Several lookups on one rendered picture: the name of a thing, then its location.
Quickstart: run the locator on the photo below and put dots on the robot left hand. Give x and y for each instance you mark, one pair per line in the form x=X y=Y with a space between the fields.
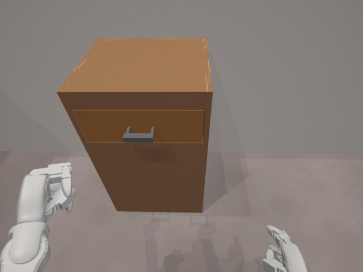
x=35 y=192

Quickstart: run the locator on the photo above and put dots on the cabinet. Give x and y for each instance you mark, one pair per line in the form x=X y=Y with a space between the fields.
x=146 y=74

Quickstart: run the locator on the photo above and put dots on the robot left forearm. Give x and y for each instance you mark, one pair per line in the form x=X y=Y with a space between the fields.
x=28 y=249

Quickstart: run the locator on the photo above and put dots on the robot right hand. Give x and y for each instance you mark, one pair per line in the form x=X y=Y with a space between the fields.
x=288 y=259

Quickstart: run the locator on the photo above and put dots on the handle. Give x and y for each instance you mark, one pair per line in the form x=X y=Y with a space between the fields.
x=138 y=137

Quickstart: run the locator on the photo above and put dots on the drawer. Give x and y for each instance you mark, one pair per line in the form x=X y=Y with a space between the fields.
x=170 y=125

